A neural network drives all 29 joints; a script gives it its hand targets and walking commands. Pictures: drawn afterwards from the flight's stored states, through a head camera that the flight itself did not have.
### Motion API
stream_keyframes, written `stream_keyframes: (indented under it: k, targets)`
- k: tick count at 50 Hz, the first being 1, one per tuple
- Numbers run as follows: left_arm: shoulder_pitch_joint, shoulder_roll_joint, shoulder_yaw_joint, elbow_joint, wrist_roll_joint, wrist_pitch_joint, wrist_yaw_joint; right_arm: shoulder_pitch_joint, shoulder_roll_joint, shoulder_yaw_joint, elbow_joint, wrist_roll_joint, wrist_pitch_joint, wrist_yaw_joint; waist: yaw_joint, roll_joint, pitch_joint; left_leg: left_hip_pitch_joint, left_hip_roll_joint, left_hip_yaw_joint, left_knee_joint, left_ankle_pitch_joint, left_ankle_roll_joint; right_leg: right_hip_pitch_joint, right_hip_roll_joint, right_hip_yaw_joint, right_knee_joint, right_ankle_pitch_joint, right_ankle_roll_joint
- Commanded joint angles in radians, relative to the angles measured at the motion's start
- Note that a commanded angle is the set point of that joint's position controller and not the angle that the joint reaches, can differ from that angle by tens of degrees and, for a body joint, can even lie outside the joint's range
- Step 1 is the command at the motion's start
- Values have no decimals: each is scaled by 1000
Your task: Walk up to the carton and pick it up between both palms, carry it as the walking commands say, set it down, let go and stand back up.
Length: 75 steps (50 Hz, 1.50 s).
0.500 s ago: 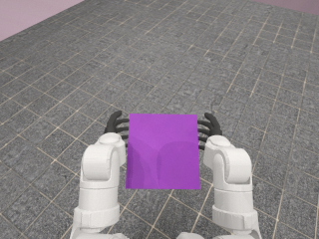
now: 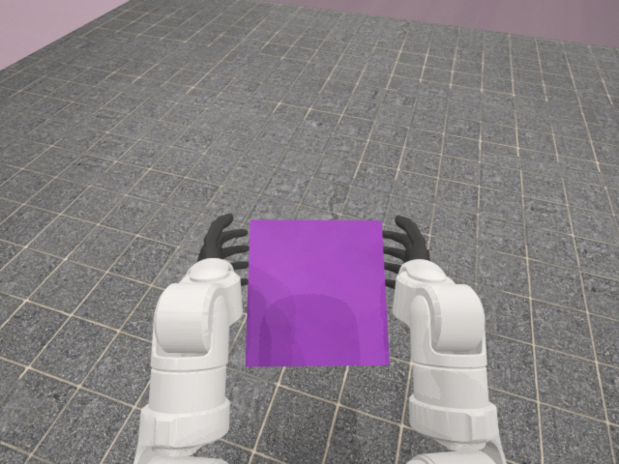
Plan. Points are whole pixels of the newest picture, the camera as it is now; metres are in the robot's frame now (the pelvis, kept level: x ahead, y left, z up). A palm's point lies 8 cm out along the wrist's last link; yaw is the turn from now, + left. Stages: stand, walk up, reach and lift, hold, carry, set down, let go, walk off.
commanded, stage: carry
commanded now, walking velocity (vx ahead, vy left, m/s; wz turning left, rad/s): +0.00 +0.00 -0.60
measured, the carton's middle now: (312, 297) +0.34 +0.01 +0.01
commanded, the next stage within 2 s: none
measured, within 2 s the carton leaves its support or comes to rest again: neither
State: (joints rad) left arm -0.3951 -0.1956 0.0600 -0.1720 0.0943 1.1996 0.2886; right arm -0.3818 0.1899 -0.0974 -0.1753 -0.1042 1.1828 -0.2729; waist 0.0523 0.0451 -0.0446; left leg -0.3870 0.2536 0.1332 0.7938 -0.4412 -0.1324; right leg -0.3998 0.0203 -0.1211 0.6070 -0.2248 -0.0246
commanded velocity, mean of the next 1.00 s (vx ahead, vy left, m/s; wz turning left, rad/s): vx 0.00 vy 0.00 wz -0.60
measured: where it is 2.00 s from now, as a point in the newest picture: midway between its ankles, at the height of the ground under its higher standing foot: outside the picture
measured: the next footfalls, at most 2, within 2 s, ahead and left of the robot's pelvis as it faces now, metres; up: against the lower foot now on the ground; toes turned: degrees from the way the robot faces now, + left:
left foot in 0.32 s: +0.01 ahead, +0.11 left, +0.00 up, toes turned -5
right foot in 0.60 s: -0.05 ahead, -0.18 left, +0.00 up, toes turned -29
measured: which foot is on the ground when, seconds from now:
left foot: up 0.00-0.30, down 0.32-0.62, up 0.64-0.94, down 0.96-1.00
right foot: down 0.00-0.34, up 0.36-0.58, down 0.60-0.98, up 1.00-1.00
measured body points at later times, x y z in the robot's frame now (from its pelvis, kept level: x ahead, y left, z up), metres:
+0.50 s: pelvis -0.05 -0.02 +0.01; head -0.04 +0.00 +0.46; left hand +0.28 +0.03 +0.11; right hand +0.22 -0.21 +0.11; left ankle -0.03 +0.12 -0.72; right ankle -0.06 -0.13 -0.67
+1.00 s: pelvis -0.11 -0.03 +0.00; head -0.08 -0.03 +0.45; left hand +0.22 -0.12 +0.09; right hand +0.08 -0.31 +0.10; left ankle -0.04 +0.07 -0.72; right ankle -0.08 -0.16 -0.72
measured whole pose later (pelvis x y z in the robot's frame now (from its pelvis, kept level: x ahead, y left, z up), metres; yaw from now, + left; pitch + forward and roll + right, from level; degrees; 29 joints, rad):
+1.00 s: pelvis -0.11 -0.03 +0.00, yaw -34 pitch +4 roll +0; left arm -0.38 -0.19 0.06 -0.18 0.13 1.18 0.28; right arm -0.36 0.18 -0.07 -0.18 -0.06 1.16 -0.28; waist -0.03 -0.05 -0.04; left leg -0.37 0.06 0.09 0.62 -0.30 -0.03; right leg -0.50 0.07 0.05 0.59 -0.17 -0.02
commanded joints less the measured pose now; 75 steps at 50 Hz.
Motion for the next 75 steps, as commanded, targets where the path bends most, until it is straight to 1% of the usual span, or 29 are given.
stream_keyframes:
  k: [1,7,15,17,19,20,22,24,28,30,31,32,33,35,39,47,49,50,51,53,54,57,61,63,64,65,66,70,75]
  targets:
    - [-263,-1006,-454,-55,-320,-19,-228,-275,1029,459,-78,309,-14,185,-46,-256,-411,-261,-110,-99,300,-267,-17,479,-338,442,-73,996,-140]
    - [-268,-1032,-396,-113,-255,-64,-219,-399,1096,540,-153,405,-40,214,-39,-185,-417,-172,-128,-105,208,-71,16,327,-252,374,-185,316,-124]
    - [-242,-1008,-434,-113,-258,-51,-217,-303,1079,515,-109,357,-29,210,-40,-179,-399,122,-214,-70,-212,-12,65,168,-180,411,-251,91,-60]
    - [-245,-1006,-449,-114,-264,-43,-218,-267,1070,494,-93,341,-27,210,-54,-99,-391,351,-99,-145,-378,22,104,-3,-101,317,-187,81,25]
    - [-325,-1024,-487,-154,-292,-33,-220,-263,1035,460,-104,325,-34,209,-72,295,-287,274,281,-424,-500,241,276,-191,32,98,256,-230,78]
    - [-343,-1024,-483,-153,-298,-29,-223,-257,1035,462,-108,317,-29,209,-69,207,-261,233,293,-369,-479,435,300,-191,-2,73,438,-285,81]
    - [-356,-1045,-510,-146,-330,-28,-228,-263,1024,445,-124,293,-33,207,-51,89,-261,244,172,-158,-375,682,199,-166,-42,89,443,-256,74]
    - [-361,-1045,-534,-162,-357,-27,-228,-264,1006,426,-154,292,-39,197,-55,154,-282,323,102,-54,-299,805,146,-142,-21,21,289,-238,85]
    - [-303,-1031,-516,-107,-339,-6,-215,-210,966,409,-127,270,-26,182,-71,226,-319,391,128,-44,-231,789,148,-69,-2,-51,12,-185,89]
    - [-274,-1029,-505,-65,-329,1,-217,-177,965,403,-75,259,-20,179,-59,159,-335,297,102,24,-101,673,75,119,-12,-30,-265,55,89]
    - [-253,-1019,-490,-43,-324,2,-219,-182,963,402,-61,256,-19,181,-54,50,-356,92,70,31,36,499,28,325,-97,118,-245,239,71]
    - [-235,-1009,-472,-24,-311,-11,-217,-216,971,432,-92,274,-13,188,-39,-290,-389,-212,-70,28,198,59,-19,486,-308,450,-84,935,-56]
    - [-243,-1030,-468,-29,-321,-19,-219,-265,1003,458,-95,302,-15,195,-45,-325,-413,-289,-112,-50,282,-294,-15,522,-334,443,-40,1178,-127]
    - [-264,-1047,-447,-65,-297,-36,-219,-348,1062,520,-124,358,-26,211,-47,-213,-433,-273,-93,-115,332,-213,13,456,-326,378,-66,897,-131]
    - [-274,-1059,-401,-114,-255,-68,-212,-419,1104,564,-174,420,-50,231,-40,-199,-416,-202,-113,-100,243,-77,21,327,-266,359,-158,364,-117]
    - [-233,-1027,-429,-98,-250,-54,-204,-321,1078,537,-120,376,-38,220,-42,-196,-408,101,-208,-55,-185,22,60,150,-194,396,-222,91,-60]
    - [-231,-1027,-446,-85,-259,-45,-204,-291,1071,511,-93,360,-33,218,-51,-106,-401,327,-78,-170,-399,40,106,-13,-112,321,-120,81,11]
    - [-247,-1042,-465,-104,-275,-40,-208,-281,1038,485,-96,341,-40,216,-59,184,-357,322,165,-404,-475,113,203,-156,1,170,69,-90,69]
    - [-307,-1045,-474,-119,-285,-37,-209,-276,1039,479,-101,338,-41,215,-71,287,-296,277,310,-439,-506,352,305,-232,27,74,348,-294,86]
    - [-359,-1060,-491,-131,-320,-33,-220,-280,1043,460,-111,313,-40,214,-54,86,-271,189,212,-227,-435,564,259,-154,-38,88,526,-270,82]
    - [-368,-1069,-512,-128,-339,-32,-224,-278,1037,442,-113,302,-44,212,-51,78,-273,230,149,-132,-383,647,209,-168,-40,79,478,-249,80]
    - [-359,-1059,-531,-128,-360,-24,-220,-268,1001,412,-144,293,-49,196,-62,195,-303,353,101,-39,-298,820,173,-145,-4,-5,281,-260,93]
    - [-295,-1038,-502,-65,-337,-1,-212,-213,979,401,-85,268,-30,184,-72,218,-346,396,124,-19,-204,799,161,-33,12,-55,-60,-151,81]
    - [-274,-1036,-482,-20,-326,4,-217,-199,978,392,-35,260,-23,184,-56,99,-360,198,94,34,-37,570,68,237,-46,75,-293,90,71]
    - [-260,-1026,-464,0,-317,0,-218,-222,977,400,-35,261,-21,185,-46,-137,-366,-120,11,25,88,178,13,447,-205,334,-206,494,11]
    - [-262,-1048,-449,13,-316,-17,-219,-292,998,444,-82,296,-18,199,-40,-396,-382,-311,-114,8,207,-291,-7,497,-366,541,-117,1008,-129]
    - [-273,-1054,-446,-15,-317,-21,-222,-326,1034,464,-74,319,-22,203,-48,-277,-398,-325,-102,-90,316,-291,0,525,-355,474,-78,1090,-146]
    - [-290,-1076,-393,-84,-268,-59,-221,-432,1118,544,-138,406,-51,230,-44,-187,-397,-254,-89,-111,303,-42,17,374,-258,341,-148,469,-107]
    - [-246,-1036,-386,-95,-246,-62,-209,-397,1090,551,-142,401,-52,218,-33,-191,-422,-167,-143,-93,167,-47,32,308,-255,412,-207,227,-116]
